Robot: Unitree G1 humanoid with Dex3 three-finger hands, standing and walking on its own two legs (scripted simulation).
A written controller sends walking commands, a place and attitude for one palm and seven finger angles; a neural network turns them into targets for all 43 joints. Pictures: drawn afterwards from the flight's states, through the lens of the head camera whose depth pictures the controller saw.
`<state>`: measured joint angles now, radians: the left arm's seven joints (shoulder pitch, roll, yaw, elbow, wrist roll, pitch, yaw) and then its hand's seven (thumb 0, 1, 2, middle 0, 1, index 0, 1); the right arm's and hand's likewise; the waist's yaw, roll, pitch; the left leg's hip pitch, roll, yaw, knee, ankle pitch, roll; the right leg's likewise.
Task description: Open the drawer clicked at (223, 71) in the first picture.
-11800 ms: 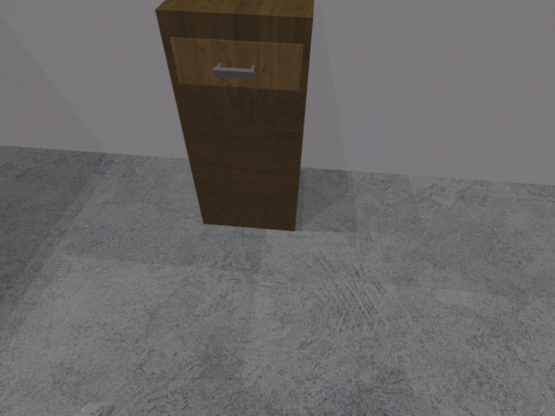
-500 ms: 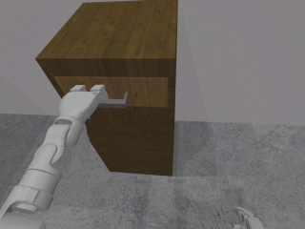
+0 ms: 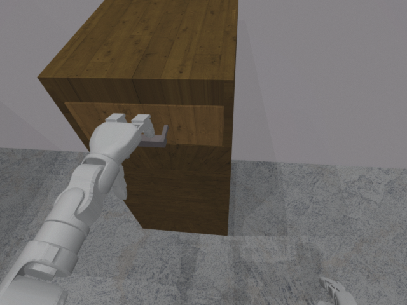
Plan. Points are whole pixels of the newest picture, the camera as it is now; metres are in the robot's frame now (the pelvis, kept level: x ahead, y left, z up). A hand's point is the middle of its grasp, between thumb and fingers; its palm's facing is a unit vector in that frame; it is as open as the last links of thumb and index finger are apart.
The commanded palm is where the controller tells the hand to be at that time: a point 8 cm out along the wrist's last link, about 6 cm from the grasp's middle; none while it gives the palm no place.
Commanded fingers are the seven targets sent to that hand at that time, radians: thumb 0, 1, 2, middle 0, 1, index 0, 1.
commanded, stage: move the hooked fingers above the handle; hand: left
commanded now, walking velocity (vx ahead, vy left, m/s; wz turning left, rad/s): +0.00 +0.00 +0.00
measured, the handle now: (144, 134) +0.49 +0.21 +0.01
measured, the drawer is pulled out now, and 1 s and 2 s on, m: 0.00 0.00 0.00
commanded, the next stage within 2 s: none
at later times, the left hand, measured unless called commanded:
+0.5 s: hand (147, 141) +0.43 +0.17 +0.06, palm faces -0.06 -0.05 -1.00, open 13.8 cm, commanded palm +0.42 +0.21 +0.13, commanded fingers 0.00 -0.50 0.30 -0.30 -1.20 -0.30 -1.20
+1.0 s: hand (139, 142) +0.42 +0.19 +0.07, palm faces -0.09 +0.00 -1.00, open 13.8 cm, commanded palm +0.43 +0.21 +0.13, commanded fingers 0.00 -0.50 0.30 -0.30 -1.20 -0.30 -1.20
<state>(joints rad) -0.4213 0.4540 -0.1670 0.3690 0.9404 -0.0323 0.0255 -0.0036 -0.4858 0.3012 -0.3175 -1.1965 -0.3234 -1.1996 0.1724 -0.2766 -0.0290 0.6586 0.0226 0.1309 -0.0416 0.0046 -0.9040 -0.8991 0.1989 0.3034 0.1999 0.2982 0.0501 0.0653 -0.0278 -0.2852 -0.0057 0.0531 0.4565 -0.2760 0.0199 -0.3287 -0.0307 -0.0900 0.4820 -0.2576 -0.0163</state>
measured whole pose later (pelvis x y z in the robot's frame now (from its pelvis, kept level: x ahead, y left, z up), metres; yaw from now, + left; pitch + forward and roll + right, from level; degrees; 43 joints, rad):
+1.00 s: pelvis -0.01 -0.01 -0.01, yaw +0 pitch +9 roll +1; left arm -0.70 0.46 -0.16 0.77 1.00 -0.12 0.10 0.00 -0.49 0.30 -0.32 -1.20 -0.33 -1.20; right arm 0.27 -0.28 -0.05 0.68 0.02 0.12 -0.06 0.00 -0.90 -0.90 0.20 0.30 0.20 0.30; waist -0.01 0.05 -0.05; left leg -0.40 0.01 0.05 0.52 -0.28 0.01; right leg -0.44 -0.02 -0.09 0.54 -0.26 -0.03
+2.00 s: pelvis -0.01 +0.01 -0.01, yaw -1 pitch +12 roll +0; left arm -0.74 0.45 -0.09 0.87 1.03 -0.11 0.24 0.00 -0.48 0.30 -0.42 -1.24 -0.36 -1.24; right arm 0.30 -0.27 -0.05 0.73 0.01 0.12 -0.04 0.00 -0.90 -0.90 0.20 0.30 0.20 0.30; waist -0.03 0.05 -0.09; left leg -0.48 0.00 0.07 0.58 -0.32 0.03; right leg -0.52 -0.03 -0.07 0.58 -0.27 -0.01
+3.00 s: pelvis +0.00 -0.01 +0.00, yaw -1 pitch +9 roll +1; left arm -0.62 0.46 -0.12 0.72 0.99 -0.04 0.08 0.00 -0.49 0.30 -0.32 -1.20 -0.32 -1.20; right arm 0.23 -0.26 -0.03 0.67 0.02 0.14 -0.05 0.00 -0.90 -0.90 0.20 0.30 0.20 0.30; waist 0.01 0.07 -0.07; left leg -0.36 0.01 0.06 0.50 -0.29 0.01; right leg -0.41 -0.01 -0.07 0.53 -0.27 -0.03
